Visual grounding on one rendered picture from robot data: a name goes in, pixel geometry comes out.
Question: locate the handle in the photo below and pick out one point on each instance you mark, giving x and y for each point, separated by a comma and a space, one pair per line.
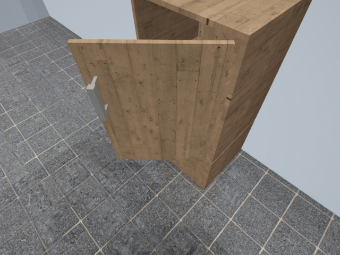
95, 98

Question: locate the cupboard door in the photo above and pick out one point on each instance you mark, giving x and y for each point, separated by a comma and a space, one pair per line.
163, 95

